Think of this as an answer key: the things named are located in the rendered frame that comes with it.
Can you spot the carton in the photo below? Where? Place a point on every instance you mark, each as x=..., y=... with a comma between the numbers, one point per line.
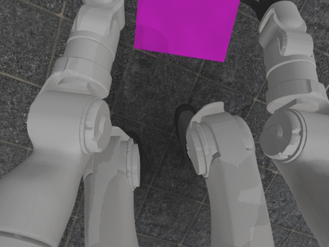
x=192, y=28

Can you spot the robot right foot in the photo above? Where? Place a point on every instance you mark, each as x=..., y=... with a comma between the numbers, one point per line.
x=182, y=118

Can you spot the robot left forearm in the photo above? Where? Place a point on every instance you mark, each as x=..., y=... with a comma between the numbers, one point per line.
x=90, y=51

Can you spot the robot right upper arm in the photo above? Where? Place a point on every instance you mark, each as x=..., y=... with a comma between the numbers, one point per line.
x=298, y=144

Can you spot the robot right forearm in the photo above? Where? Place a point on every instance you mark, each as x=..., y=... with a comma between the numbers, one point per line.
x=289, y=61

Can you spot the robot left upper arm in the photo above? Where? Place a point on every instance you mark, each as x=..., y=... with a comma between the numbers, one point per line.
x=37, y=197

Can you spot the robot right shin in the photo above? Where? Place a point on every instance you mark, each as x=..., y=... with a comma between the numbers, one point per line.
x=218, y=107

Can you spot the robot right hand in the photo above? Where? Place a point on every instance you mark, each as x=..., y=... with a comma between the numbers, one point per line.
x=260, y=7

